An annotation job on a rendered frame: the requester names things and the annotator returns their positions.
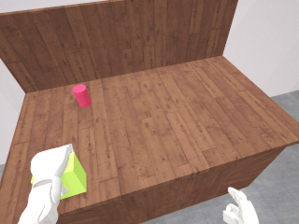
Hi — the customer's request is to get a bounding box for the robot right hand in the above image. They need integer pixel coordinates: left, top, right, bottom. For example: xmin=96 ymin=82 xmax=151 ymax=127
xmin=222 ymin=187 xmax=260 ymax=224

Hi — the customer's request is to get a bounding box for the sponge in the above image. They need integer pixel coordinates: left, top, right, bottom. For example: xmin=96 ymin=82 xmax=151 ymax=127
xmin=31 ymin=152 xmax=87 ymax=200

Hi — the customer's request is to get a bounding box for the table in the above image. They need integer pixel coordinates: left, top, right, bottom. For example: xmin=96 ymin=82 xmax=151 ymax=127
xmin=0 ymin=0 xmax=299 ymax=224

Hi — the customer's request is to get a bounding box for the robot left hand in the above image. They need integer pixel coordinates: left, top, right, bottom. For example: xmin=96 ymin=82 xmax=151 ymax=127
xmin=30 ymin=144 xmax=75 ymax=196

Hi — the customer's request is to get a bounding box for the robot left forearm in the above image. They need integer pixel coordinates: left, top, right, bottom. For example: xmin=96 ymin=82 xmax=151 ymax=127
xmin=18 ymin=175 xmax=63 ymax=224

